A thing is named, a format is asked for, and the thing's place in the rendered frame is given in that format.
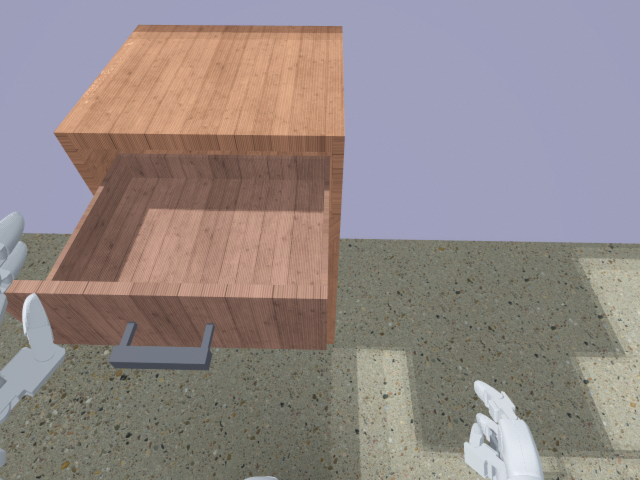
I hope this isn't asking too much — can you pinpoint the drawer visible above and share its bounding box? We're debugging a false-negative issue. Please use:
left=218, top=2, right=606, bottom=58
left=4, top=153, right=330, bottom=350

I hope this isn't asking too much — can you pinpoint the cabinet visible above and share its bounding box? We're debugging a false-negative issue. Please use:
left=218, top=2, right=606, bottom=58
left=54, top=25, right=345, bottom=344

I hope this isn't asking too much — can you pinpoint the handle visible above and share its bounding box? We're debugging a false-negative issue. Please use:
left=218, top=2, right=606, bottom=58
left=108, top=322, right=215, bottom=370

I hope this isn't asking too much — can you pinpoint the left robot hand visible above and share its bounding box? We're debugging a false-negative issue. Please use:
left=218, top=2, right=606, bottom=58
left=0, top=212, right=66, bottom=424

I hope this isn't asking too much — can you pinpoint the right robot hand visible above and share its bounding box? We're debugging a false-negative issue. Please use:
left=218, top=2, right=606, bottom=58
left=464, top=380, right=544, bottom=480

